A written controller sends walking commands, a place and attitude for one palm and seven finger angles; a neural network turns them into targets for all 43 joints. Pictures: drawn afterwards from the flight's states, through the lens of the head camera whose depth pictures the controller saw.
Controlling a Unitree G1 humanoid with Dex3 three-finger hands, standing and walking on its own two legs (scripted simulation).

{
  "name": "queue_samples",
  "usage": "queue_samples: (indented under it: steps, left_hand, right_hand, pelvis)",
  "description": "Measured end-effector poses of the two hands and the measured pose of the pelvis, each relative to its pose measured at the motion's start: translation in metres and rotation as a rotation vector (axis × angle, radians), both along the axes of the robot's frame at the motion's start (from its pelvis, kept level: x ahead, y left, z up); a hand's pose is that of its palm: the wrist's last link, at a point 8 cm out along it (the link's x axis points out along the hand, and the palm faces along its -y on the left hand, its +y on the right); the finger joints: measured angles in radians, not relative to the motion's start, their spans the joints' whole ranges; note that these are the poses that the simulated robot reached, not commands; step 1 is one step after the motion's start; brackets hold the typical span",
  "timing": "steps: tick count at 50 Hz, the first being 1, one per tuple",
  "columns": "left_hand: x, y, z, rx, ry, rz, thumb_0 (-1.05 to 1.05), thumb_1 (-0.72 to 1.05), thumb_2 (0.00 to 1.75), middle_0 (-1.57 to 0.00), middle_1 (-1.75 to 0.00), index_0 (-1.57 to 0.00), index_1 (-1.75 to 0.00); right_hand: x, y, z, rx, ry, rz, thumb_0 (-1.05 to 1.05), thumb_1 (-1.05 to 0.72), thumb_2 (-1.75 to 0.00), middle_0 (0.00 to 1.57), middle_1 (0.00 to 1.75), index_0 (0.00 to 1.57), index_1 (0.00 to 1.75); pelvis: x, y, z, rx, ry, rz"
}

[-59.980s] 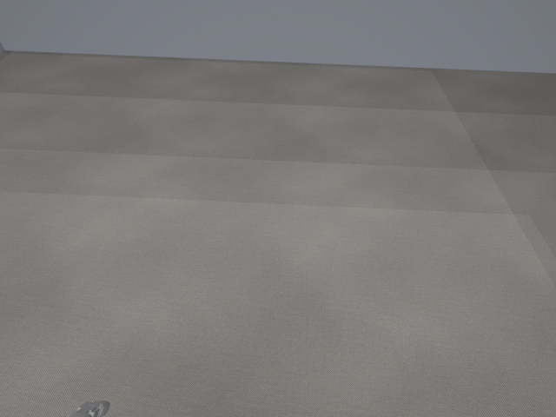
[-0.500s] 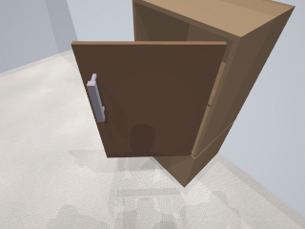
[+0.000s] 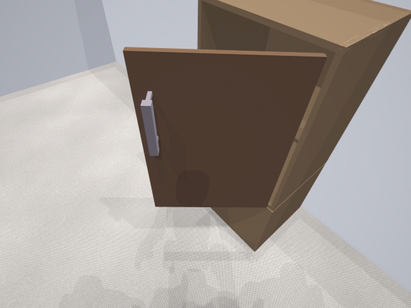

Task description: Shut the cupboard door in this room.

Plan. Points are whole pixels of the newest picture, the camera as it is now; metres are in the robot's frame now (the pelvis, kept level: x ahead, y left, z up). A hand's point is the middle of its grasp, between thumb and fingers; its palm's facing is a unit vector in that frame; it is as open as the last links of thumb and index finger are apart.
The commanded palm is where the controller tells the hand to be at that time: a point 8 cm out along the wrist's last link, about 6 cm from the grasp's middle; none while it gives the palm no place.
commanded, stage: look again from close up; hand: left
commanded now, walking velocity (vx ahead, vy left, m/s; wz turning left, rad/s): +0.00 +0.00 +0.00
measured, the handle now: (152, 124) +0.50 +0.17 +0.08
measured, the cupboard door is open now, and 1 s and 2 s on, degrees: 50 50 50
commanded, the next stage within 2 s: shuffle to correct the standing spot in 0.16 s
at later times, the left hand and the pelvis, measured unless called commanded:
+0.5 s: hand out of the picture -0.06 +0.20 -0.17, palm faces +0.01 -0.98 -0.22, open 7.4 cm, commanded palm none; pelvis -0.03 +0.00 +0.01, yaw +1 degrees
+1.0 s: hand out of the picture -0.06 +0.13 -0.19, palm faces +0.11 -0.99 -0.11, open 7.4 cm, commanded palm none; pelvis +0.02 -0.01 -0.01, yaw +2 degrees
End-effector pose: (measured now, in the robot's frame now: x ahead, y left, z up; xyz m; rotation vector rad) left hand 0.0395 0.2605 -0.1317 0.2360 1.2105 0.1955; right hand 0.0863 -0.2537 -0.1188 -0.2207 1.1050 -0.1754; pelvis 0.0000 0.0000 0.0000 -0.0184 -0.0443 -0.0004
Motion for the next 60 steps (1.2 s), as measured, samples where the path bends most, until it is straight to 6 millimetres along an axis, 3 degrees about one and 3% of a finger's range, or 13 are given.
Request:
queue_samples:
  steps: [8, 17, 28, 32, 37, 44, 51, 54, 60]
  left_hand:
    - [-0.009, 0.021, 0.011, 0.030, -0.029, -0.026, 0.00, 0.90, 0.90, -0.20, -0.30, -0.20, -0.30]
    - [-0.047, 0.024, 0.008, 0.025, 0.050, -0.018, 0.00, 0.90, 0.90, -0.20, -0.30, -0.20, -0.30]
    - [-0.122, -0.029, -0.013, -0.110, 0.244, 0.058, 0.00, 0.91, 0.90, -0.20, -0.30, -0.20, -0.30]
    - [-0.141, -0.049, -0.016, -0.155, 0.304, 0.083, 0.00, 0.91, 0.90, -0.20, -0.30, -0.20, -0.30]
    - [-0.148, -0.066, -0.016, -0.184, 0.338, 0.107, 0.00, 0.91, 0.90, -0.20, -0.30, -0.20, -0.30]
    - [-0.133, -0.079, -0.014, -0.178, 0.326, 0.130, 0.00, 0.91, 0.90, -0.20, -0.30, -0.20, -0.30]
    - [-0.104, -0.079, -0.028, -0.197, 0.319, 0.142, 0.00, 0.91, 0.90, -0.20, -0.30, -0.20, -0.30]
    - [-0.074, -0.074, -0.026, -0.191, 0.317, 0.084, 0.00, 0.91, 0.90, -0.20, -0.30, -0.20, -0.30]
    - [0.020, -0.061, -0.008, -0.125, 0.158, 0.021, 0.02, 0.93, 0.90, -0.20, -0.30, -0.20, -0.30]
  right_hand:
    - [0.003, -0.008, 0.017, -0.028, -0.051, 0.032, 0.00, -0.91, -0.90, 0.20, 0.30, 0.20, 0.30]
    - [-0.039, -0.015, 0.014, -0.041, 0.044, 0.008, 0.00, -0.90, -0.90, 0.20, 0.30, 0.20, 0.30]
    - [-0.112, 0.021, -0.012, 0.051, 0.264, -0.050, 0.00, -0.91, -0.90, 0.20, 0.30, 0.20, 0.30]
    - [-0.125, 0.034, -0.016, 0.081, 0.306, -0.080, 0.00, -0.90, -0.90, 0.20, 0.30, 0.20, 0.30]
    - [-0.128, 0.040, -0.018, 0.099, 0.325, -0.111, 0.00, -0.90, -0.90, 0.20, 0.30, 0.20, 0.30]
    - [-0.110, 0.031, -0.022, 0.104, 0.308, -0.123, 0.00, -0.90, -0.90, 0.20, 0.30, 0.20, 0.30]
    - [-0.064, 0.024, -0.021, 0.056, 0.249, -0.093, 0.01, -0.92, -0.90, 0.20, 0.30, 0.20, 0.30]
    - [-0.054, 0.022, -0.015, 0.048, 0.206, -0.112, 0.01, -0.92, -0.90, 0.20, 0.30, 0.20, 0.30]
    - [-0.066, 0.016, -0.007, 0.069, 0.277, -0.136, 0.00, -0.91, -0.90, 0.20, 0.30, 0.20, 0.30]
  pelvis:
    - [-0.019, 0.005, 0.005, 0.003, -0.005, 0.000]
    - [-0.032, 0.006, 0.008, 0.002, 0.002, 0.007]
    - [-0.030, 0.004, 0.005, -0.007, 0.000, 0.025]
    - [-0.024, 0.003, 0.003, -0.010, 0.001, 0.023]
    - [-0.016, -0.002, 0.003, -0.008, 0.014, 0.017]
    - [-0.001, -0.012, 0.001, -0.009, 0.032, 0.014]
    - [0.026, -0.009, -0.006, -0.005, 0.030, 0.024]
    - [0.034, -0.010, -0.002, 0.005, 0.031, -0.008]
    - [0.048, -0.022, 0.011, 0.008, 0.047, -0.005]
